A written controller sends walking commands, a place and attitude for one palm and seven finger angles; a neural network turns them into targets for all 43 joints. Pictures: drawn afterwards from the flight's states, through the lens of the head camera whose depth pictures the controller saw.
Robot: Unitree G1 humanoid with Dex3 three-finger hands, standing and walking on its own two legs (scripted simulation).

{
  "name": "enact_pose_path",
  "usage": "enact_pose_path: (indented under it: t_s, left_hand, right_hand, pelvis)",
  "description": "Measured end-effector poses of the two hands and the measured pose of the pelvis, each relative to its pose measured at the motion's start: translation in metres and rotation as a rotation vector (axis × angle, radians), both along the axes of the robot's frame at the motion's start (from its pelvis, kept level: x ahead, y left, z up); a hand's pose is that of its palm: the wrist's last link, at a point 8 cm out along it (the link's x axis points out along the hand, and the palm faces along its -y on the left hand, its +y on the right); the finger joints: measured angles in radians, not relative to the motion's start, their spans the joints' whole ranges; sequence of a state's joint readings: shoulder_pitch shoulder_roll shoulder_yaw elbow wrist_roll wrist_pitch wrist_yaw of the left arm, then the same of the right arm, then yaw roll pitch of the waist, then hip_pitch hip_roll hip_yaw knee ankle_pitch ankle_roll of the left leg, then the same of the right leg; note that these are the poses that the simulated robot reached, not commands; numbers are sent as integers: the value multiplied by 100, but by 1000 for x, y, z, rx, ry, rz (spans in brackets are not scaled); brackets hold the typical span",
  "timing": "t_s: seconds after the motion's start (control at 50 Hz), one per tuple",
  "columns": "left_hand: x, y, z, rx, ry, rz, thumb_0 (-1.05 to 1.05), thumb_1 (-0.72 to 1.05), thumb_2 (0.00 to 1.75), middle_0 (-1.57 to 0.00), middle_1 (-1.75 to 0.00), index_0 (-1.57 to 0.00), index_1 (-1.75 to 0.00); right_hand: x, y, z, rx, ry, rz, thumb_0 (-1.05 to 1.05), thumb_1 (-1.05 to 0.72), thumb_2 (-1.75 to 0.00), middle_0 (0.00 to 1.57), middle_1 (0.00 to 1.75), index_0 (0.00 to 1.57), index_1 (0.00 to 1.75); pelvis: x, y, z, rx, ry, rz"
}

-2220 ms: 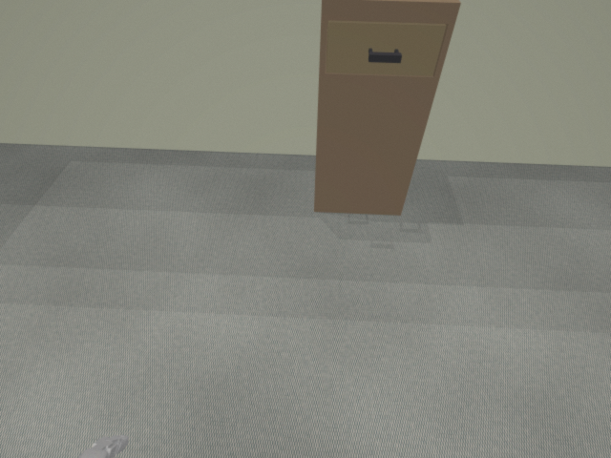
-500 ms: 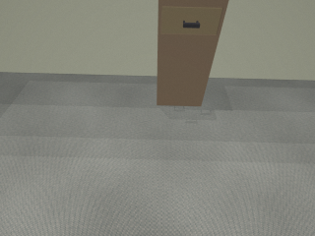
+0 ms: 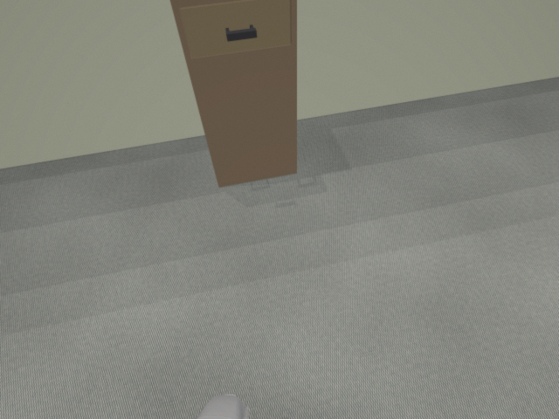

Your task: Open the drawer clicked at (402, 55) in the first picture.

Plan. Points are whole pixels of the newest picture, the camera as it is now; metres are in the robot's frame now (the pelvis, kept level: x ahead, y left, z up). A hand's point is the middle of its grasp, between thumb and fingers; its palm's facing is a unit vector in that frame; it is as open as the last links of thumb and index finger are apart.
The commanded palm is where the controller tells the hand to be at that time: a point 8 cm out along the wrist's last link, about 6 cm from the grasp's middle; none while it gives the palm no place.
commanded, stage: walk to a spot facing it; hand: left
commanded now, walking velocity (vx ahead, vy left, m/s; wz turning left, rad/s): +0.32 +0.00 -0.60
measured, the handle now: (240, 31) +1.26 +0.26 -0.02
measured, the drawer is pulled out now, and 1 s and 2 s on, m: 0.00 0.00 0.00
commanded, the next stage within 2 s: turn to face it in 1.70 s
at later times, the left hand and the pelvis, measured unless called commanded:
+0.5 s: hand (145, 357) +0.24 +0.29 -0.18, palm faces -0.22 -0.96 -0.20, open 7.4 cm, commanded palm none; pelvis +0.16 +0.09 -0.01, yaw -18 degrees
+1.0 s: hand (283, 235) +0.54 +0.05 -0.19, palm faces -0.60 -0.78 -0.16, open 7.4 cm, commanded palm none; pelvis +0.34 -0.02 -0.03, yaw -36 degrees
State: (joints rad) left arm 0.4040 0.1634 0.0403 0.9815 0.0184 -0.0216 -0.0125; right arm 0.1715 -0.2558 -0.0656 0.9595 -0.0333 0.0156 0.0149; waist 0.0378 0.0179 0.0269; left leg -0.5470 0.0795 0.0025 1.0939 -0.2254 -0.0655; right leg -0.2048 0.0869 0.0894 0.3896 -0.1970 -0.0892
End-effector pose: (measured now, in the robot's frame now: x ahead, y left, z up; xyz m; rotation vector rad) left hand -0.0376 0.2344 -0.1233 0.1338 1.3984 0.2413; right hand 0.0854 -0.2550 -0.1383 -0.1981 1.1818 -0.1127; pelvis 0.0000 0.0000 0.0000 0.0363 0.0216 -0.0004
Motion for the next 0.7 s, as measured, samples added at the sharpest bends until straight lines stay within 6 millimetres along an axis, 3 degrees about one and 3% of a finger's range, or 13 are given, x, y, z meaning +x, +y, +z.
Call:
enact_pose_path:
  t_s: [0.1,0.22,0.32,0.36,0.42,0.52,0.62,0.7]
  left_hand:
    - [21,11,0,-3,5,-27,1,91,89,-20,-30,-20,-30]
    - [59,37,-8,-14,11,-62,1,91,89,-20,-30,-20,-30]
    - [108,72,-28,-31,24,-111,1,91,89,-20,-30,-20,-30]
    - [136,87,-40,-37,30,-148,1,91,89,-20,-30,-20,-30]
    - [193,102,-41,-39,4,-234,1,91,89,-20,-30,-20,-30]
    - [303,104,-29,-48,-118,-355,1,91,89,-20,-30,-19,-29]
    - [396,78,-22,-61,-189,-465,1,92,89,-19,-30,-19,-29]
    - [454,38,-24,-91,-198,-553,1,92,89,-19,-30,-19,-29]
  right_hand:
    - [22,6,6,-12,-34,-34,1,-90,-90,20,30,20,30]
    - [68,36,14,-8,-100,-55,1,-90,-90,20,30,20,30]
    - [116,68,19,-22,-197,-83,1,-90,-90,20,30,20,30]
    - [124,78,19,-41,-233,-115,1,-90,-90,20,30,20,30]
    - [111,89,24,-50,-212,-190,0,-90,-90,21,30,21,30]
    - [62,106,23,-64,-54,-347,0,-90,-90,21,30,21,30]
    - [9,127,16,-53,141,-501,0,-91,-90,20,30,20,30]
    - [-21,153,12,-3,291,-599,0,-91,-90,20,30,20,30]
  pelvis:
    - [22,11,1,-13,8,-44]
    - [56,35,-1,-29,13,-101]
    - [95,64,-13,-45,13,-166]
    - [109,74,-20,-47,7,-204]
    - [129,82,-15,-49,-12,-266]
    - [166,89,-4,-67,-15,-333]
    - [203,88,-4,-64,-10,-403]
    - [233,79,-8,-62,-2,-448]
